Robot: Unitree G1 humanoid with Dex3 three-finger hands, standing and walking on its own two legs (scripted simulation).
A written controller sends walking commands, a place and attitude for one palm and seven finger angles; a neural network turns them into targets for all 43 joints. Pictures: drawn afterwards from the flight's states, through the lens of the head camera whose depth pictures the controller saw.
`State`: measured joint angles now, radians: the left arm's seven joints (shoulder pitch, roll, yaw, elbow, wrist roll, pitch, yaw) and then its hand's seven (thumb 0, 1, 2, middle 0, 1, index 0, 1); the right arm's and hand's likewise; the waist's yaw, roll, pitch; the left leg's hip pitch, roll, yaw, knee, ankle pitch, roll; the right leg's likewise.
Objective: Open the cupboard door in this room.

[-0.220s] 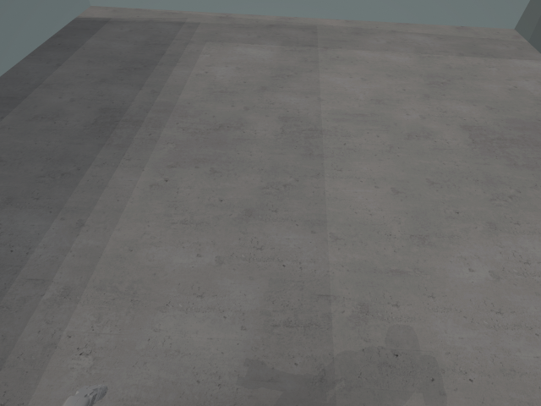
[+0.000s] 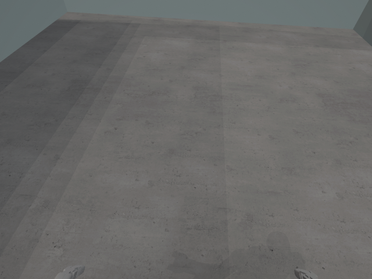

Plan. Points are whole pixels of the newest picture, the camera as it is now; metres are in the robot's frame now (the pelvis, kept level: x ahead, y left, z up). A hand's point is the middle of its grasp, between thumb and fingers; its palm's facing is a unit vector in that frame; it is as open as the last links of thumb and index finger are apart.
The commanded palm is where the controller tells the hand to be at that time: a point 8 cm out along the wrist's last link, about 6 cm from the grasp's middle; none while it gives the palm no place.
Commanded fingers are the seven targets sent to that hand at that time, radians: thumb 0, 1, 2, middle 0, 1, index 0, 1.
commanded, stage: stand and wait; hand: left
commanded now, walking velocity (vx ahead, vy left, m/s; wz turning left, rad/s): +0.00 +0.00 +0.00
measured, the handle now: out of the picture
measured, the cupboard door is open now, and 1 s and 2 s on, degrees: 0 0 0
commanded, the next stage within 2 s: turn or walk to find it in 0.68 s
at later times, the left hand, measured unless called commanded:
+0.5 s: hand out of the picture +0.05 +0.24 -0.15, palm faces -0.03 -0.94 -0.34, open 7.4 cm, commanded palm none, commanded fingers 0.00 0.90 0.90 -0.20 -0.30 -0.20 -0.30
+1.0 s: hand out of the picture +0.03 +0.22 -0.17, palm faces +0.05 -0.96 -0.28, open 7.4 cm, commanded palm none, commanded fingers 0.00 0.90 0.90 -0.20 -0.30 -0.20 -0.30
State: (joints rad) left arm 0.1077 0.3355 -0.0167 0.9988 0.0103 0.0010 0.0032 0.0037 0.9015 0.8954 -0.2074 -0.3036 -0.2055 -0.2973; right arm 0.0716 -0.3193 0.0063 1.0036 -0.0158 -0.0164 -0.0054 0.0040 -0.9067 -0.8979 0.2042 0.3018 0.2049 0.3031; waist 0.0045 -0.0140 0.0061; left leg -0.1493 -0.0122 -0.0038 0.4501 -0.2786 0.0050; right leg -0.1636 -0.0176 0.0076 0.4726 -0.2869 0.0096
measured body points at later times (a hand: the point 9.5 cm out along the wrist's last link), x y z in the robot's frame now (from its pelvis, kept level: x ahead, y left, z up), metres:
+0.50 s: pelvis -0.02 -0.01 +0.00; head -0.02 -0.01 +0.45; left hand +0.05 +0.29 -0.13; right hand +0.05 -0.31 -0.13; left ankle -0.02 +0.12 -0.74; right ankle -0.02 -0.13 -0.74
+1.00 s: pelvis -0.04 -0.01 -0.01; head -0.02 +0.00 +0.44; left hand +0.03 +0.27 -0.15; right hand +0.04 -0.27 -0.15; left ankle -0.02 +0.12 -0.74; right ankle -0.02 -0.13 -0.74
